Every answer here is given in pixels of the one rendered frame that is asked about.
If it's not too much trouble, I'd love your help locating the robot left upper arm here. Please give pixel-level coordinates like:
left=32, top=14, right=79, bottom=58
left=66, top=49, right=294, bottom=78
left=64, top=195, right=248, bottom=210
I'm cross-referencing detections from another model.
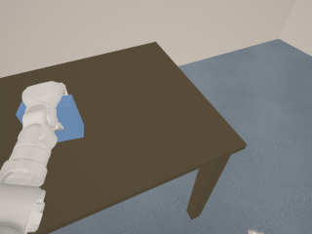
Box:
left=0, top=183, right=46, bottom=234

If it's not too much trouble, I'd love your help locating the table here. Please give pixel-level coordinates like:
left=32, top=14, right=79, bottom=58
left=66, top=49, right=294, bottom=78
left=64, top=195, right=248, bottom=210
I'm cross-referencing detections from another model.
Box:
left=0, top=42, right=247, bottom=234

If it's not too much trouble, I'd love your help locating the robot left forearm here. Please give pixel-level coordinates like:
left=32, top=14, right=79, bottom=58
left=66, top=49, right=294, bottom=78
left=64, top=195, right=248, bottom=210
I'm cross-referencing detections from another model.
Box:
left=0, top=101, right=58, bottom=187

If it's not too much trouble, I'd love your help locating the sponge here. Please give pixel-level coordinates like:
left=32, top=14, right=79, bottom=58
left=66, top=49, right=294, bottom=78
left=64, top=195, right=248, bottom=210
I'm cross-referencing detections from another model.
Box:
left=16, top=95, right=84, bottom=142

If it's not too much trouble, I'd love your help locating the left robot hand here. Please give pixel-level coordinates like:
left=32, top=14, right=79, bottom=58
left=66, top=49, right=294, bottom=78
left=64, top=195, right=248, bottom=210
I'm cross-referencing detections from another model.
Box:
left=21, top=81, right=68, bottom=132

